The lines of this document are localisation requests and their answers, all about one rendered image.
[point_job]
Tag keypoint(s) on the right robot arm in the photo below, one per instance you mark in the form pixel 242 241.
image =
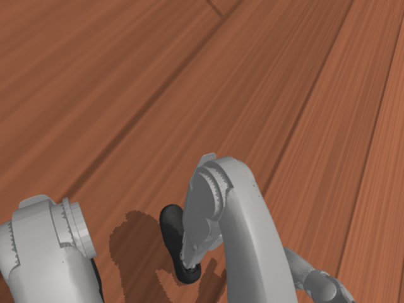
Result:
pixel 323 288

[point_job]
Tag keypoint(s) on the left robot foot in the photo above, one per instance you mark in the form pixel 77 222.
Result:
pixel 98 278

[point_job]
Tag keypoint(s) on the right robot foot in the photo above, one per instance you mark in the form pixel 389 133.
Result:
pixel 172 233

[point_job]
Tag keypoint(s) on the right robot hand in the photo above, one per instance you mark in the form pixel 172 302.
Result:
pixel 299 268

